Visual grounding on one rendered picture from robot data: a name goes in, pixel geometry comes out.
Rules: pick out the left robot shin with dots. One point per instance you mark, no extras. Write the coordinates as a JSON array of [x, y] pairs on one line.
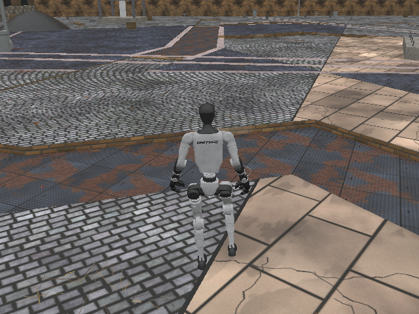
[[199, 240]]

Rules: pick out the left robot upper arm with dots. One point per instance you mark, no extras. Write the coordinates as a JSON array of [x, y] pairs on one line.
[[184, 148]]

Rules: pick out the robot right forearm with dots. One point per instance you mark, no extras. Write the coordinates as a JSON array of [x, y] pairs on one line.
[[241, 172]]

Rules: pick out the right robot upper arm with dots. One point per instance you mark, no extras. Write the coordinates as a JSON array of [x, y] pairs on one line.
[[232, 148]]

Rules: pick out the robot head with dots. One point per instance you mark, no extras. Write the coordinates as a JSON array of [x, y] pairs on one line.
[[207, 113]]

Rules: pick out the robot right hand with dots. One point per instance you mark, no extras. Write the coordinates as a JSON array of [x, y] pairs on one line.
[[242, 185]]

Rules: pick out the robot left forearm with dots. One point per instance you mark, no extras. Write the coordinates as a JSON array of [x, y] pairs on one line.
[[176, 172]]

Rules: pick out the robot left hand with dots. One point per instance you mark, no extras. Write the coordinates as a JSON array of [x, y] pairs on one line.
[[178, 183]]

